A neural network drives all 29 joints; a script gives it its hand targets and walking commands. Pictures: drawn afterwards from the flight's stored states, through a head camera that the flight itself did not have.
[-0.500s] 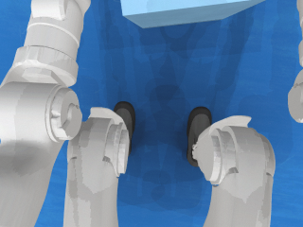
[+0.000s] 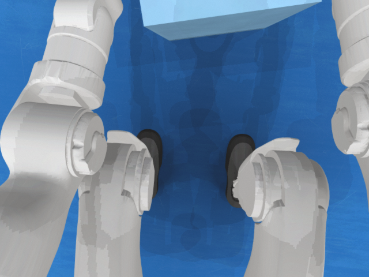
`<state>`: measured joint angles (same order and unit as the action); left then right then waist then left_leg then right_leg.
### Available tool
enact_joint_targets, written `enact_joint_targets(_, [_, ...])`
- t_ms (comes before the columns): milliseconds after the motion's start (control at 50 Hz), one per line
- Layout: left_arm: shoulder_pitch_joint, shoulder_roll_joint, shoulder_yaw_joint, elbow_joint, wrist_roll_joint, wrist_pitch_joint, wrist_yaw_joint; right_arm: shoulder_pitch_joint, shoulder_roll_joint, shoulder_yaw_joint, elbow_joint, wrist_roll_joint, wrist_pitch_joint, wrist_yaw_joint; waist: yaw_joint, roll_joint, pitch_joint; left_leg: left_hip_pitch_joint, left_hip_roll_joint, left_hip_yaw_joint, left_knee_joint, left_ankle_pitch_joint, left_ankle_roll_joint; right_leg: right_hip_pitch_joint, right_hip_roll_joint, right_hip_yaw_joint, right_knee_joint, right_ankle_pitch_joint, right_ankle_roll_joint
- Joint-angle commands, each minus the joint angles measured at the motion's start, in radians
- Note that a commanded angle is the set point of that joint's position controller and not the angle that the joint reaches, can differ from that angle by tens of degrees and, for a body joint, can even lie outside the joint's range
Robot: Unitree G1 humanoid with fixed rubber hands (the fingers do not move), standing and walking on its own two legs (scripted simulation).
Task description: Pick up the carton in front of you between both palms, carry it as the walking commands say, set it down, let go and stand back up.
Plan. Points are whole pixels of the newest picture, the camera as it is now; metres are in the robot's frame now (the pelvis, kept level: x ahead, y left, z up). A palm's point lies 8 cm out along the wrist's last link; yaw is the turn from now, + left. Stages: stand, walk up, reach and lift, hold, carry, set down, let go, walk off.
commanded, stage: reach and lift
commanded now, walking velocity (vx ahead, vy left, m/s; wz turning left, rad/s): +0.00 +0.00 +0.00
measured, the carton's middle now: out of the picture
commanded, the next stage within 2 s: none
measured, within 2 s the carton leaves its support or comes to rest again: leaves its support in 0.36 s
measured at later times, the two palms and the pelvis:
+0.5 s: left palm out of the picture +0.56 +0.12 -0.12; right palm out of the picture +0.57 -0.18 -0.12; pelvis +0.01 +0.00 +0.01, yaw -1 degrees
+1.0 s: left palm out of the picture +0.51 +0.12 +0.06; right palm out of the picture +0.51 -0.18 +0.06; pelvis -0.01 +0.01 +0.12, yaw -3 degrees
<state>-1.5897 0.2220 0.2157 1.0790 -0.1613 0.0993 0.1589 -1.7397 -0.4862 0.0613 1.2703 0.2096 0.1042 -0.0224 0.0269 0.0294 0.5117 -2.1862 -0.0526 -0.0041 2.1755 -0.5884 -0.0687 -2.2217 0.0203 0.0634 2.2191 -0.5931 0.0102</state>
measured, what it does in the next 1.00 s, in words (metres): rises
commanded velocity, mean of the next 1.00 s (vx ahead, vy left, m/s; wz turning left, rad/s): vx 0.00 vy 0.00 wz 0.00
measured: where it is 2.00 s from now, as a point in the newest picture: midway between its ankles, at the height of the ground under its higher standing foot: (191, 179)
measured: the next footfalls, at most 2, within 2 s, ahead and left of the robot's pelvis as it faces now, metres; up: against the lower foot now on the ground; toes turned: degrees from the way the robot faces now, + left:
none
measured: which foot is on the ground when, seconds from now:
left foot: down 0.00-1.00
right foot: down 0.00-1.00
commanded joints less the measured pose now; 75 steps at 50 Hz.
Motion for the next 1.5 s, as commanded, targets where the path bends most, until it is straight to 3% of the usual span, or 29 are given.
enact_joint_targets(0, [-0.317,-0.038,0.017,-0.105,0.047,-0.005,-0.013,-0.35,0.102,0.009,-0.096,-0.01,0.0,0.033,0.043,-0.106,-1.219,0.618,-0.043,0.093,-0.13,0.318,0.012,0.611,0.02,-0.052,-0.179,0.273,0.001])
enact_joint_targets(80, [-0.488,-0.677,-0.063,-0.149,0.103,0.065,-0.199,-0.414,0.779,0.042,-0.14,-0.064,0.051,0.215,0.036,-0.103,-1.081,0.544,-0.076,0.095,-0.107,0.283,0.03,0.539,0.053,-0.063,-0.167,0.267,-0.01])
enact_joint_targets(120, [-0.473,-0.797,-0.07,-0.168,0.116,0.096,-0.263,-0.352,0.916,0.016,-0.174,-0.089,0.083,0.273,0.029,-0.095,-1.06,0.504,-0.081,0.106,-0.1,0.258,0.039,0.51,0.062,-0.084,-0.166,0.253,-0.017])
enact_joint_targets(200, [-0.453,-0.893,-0.096,-0.21,0.08,0.116,-0.306,-0.304,1.025,0.019,-0.232,-0.084,0.107,0.312,0.02,-0.085,-1.11,0.462,-0.077,0.11,-0.088,0.307,0.053,0.508,0.067,-0.081,-0.156,0.321,-0.026])
enact_joint_targets(300, [-0.506,-0.996,-0.204,-0.316,-0.025,0.128,-0.308,-0.361,1.129,0.109,-0.405,-0.01,0.119,0.297,0.007,-0.088,-1.45,0.506,-0.08,0.121,-0.073,0.445,0.05,0.709,0.071,-0.077,-0.135,0.532,-0.025])
enact_joint_targets(400, [-0.557,-1.085,-0.327,-0.506,-0.078,0.162,-0.288,-0.41,1.234,0.182,-0.679,0.008,0.152,0.242,-0.024,-0.149,-2.015,0.541,-0.1,0.135,-0.112,0.585,0.03,1.114,0.091,-0.078,-0.142,0.842,-0.013])
enact_joint_targets(420, [-0.559,-1.103,-0.341,-0.539,-0.069,0.174,-0.284,-0.403,1.246,0.181,-0.71,-0.006,0.165,0.237,-0.035,-0.165,-2.089,0.521,-0.101,0.133,-0.132,0.575,0.027,1.161,0.094,-0.078,-0.154,0.861,-0.014])
enact_joint_targets(440, [-0.554,-1.12,-0.357,-0.575,-0.055,0.184,-0.277,-0.38,1.284,0.184,-0.726,-0.017,0.177,0.225,-0.021,-0.153,-2.134,0.548,-0.113,0.14,-0.147,0.566,0.028,1.133,0.102,-0.092,-0.17,0.823,-0.007])
enact_joint_targets(500, [-0.504,-1.15,-0.357,-0.575,-0.004,0.211,-0.28,-0.244,1.341,0.144,-0.64,-0.079,0.216,0.217,-0.039,-0.126,-1.985,0.534,-0.121,0.137,-0.215,0.5,0.024,1.002,0.115,-0.115,-0.245,0.692,-0.001])
enact_joint_targets(600, [-0.371,-1.152,-0.17,-0.378,0.16,0.244,-0.297,-0.12,1.384,-0.027,-0.413,-0.218,0.252,0.26,0.016,-0.104,-1.54,0.484,-0.116,0.122,-0.357,0.232,0.037,0.606,0.119,-0.143,-0.401,0.274,-0.004])
enact_joint_targets(680, [-0.322,-1.118,-0.03,-0.305,0.281,0.26,-0.297,-0.11,1.352,-0.159,-0.324,-0.31,0.262,0.283,0.038,-0.107,-1.42,0.481,-0.113,0.108,-0.449,0.125,0.046,0.53,0.129,-0.144,-0.49,0.12,-0.006])
enact_joint_targets(760, [-0.343,-1.144,-0.033,-0.333,0.292,0.27,-0.313,-0.109,1.351,-0.204,-0.326,-0.348,0.266,0.282,0.008,-0.086,-1.488,0.533,-0.116,0.11,-0.504,0.117,0.042,0.598,0.138,-0.147,-0.555,0.116,-0.011])
enact_joint_targets(860, [-0.36,-1.226,-0.135,-0.401,0.241,0.297,-0.344,-0.114,1.404,-0.161,-0.409,-0.34,0.283,0.28,-0.032,-0.046,-1.668,0.638,-0.126,0.123,-0.56,0.164,0.03,0.746,0.14,-0.152,-0.615,0.189,-0.013])
enact_joint_targets(1000, [-0.251,-1.307,-0.274,-0.476,0.176,0.329,-0.368,-0.036,1.52,-0.003,-0.545,-0.261,0.32,0.287,-0.027,-0.058,-1.865,0.779,-0.13,0.119,-0.634,0.302,0.024,0.96,0.137,-0.145,-0.681,0.352,0.004])
enact_joint_targets(1180, [-0.022,-1.343,-0.308,-0.463,0.187,0.319,-0.381,0.159,1.6,0.061,-0.571,-0.251,0.315,0.274,-0.006,-0.092,-1.706,0.842,-0.128,0.078,-0.765,0.322,0.031,1.081,0.142,-0.108,-0.814,0.39,0.017])
enact_joint_targets(1480, [0.266,-1.396,-0.334,-0.437,0.231,0.287,-0.383,0.43,1.641,0.062,-0.597,-0.302,0.278,0.26,-0.024,-0.041,-1.465,1.145,-0.12,0.017,-1.045,0.323,0.041,1.318,0.135,-0.058,-1.088,0.37,0.0])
